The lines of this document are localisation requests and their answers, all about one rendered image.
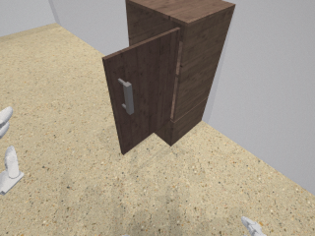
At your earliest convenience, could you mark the cupboard door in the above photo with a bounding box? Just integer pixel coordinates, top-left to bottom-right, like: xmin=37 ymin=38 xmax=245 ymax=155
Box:
xmin=101 ymin=27 xmax=181 ymax=155

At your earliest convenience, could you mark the left robot hand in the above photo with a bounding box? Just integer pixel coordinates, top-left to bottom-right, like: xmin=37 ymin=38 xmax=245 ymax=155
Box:
xmin=0 ymin=106 xmax=25 ymax=196

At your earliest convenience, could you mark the right robot hand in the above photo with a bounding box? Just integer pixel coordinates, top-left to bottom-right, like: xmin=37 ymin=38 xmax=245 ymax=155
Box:
xmin=241 ymin=216 xmax=267 ymax=236

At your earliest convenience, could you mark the handle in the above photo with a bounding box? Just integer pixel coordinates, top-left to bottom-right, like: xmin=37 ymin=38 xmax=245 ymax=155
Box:
xmin=118 ymin=79 xmax=134 ymax=115

